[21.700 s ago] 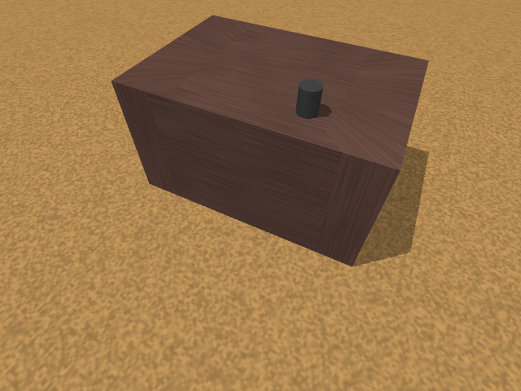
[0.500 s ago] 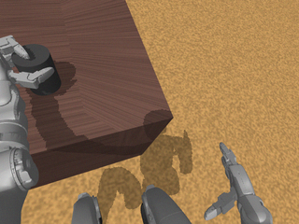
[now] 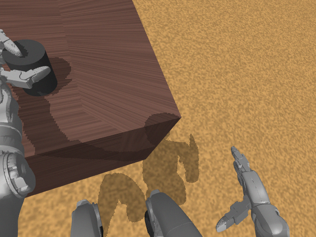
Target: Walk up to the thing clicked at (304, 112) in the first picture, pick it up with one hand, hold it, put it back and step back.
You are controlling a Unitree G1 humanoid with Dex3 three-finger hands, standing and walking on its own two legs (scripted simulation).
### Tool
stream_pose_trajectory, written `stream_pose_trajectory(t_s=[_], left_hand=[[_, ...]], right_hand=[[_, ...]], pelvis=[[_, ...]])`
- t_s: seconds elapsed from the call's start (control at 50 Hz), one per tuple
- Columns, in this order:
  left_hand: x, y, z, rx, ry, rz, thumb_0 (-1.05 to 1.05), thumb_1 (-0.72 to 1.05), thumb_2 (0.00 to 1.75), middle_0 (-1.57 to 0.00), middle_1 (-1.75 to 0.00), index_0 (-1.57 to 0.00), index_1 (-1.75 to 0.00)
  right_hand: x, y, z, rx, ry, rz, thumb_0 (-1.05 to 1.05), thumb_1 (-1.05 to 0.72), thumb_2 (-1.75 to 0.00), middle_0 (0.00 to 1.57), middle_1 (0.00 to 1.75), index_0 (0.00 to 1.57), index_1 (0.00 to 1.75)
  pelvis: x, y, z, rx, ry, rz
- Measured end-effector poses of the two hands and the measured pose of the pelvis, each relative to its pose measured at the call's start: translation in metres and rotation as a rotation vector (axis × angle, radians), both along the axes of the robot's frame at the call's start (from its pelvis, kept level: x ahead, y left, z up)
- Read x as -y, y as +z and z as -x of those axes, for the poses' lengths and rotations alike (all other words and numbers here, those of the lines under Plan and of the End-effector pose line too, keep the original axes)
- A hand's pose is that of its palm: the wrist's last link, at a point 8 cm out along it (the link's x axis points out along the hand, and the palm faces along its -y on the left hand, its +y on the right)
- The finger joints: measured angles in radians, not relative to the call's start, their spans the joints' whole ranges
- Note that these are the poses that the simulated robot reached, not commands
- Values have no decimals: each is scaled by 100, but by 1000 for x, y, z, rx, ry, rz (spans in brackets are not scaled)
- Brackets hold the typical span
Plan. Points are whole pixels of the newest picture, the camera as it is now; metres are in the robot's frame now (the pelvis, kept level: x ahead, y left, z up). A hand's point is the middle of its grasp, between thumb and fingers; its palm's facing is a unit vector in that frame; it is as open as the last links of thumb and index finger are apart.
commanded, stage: open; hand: left
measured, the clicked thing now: (33, 69) +0.55 +0.18 +0.00
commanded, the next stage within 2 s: withdraw in 0.38 s
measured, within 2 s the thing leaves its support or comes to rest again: neither
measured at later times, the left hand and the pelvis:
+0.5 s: hand (17, 55) +0.55 +0.19 +0.05, palm faces +0.19 -0.98 +0.00, open 14.3 cm; pelvis +0.00 +0.00 +0.00, yaw +0 degrees
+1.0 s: hand out of the picture +0.56 +0.27 +0.16, palm faces +0.22 -0.97 -0.06, open 17.3 cm; pelvis +0.02 +0.01 +0.03, yaw +0 degrees
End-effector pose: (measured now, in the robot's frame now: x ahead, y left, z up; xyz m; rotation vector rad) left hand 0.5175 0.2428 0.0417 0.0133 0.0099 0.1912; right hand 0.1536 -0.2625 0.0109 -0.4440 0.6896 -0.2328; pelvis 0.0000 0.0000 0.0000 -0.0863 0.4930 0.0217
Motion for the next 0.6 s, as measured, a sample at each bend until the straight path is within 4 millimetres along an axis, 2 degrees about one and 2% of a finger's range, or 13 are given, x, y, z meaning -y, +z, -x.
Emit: stream_pose_trajectory(t_s=[0.12, 0.24, 0.4, 0.6], left_hand=[[0, 1, -1, -6, 4, -5, -3, -45, 71, -76, -96, -122, -112], [3, 3, -3, -11, 0, 5, -2, -45, 53, -78, -78, -98, -84], [1, 4, -4, -3, 4, 10, -1, -45, 34, -64, -53, -69, -54], [-2, 4, -5, -7, -7, -3, 1, -50, 19, -39, -28, -40, -29]], right_hand=[[2, -2, 7, -3, -9, 0, -1, 51, -5, 6, 5, 6, 5], [3, 0, 6, 9, -13, 2, -1, 50, -5, 6, 5, 6, 5], [2, 1, 5, 14, -7, -1, -1, 51, -6, 6, 5, 6, 5], [3, 3, 1, 11, 1, 4, -1, 51, -6, 6, 5, 6, 5]], pelvis=[[1, -2, 3, -4, -3, 0], [1, -2, 4, -3, -5, -2], [2, -2, 2, -5, -6, -5], [3, -3, 0, -8, -7, -5]])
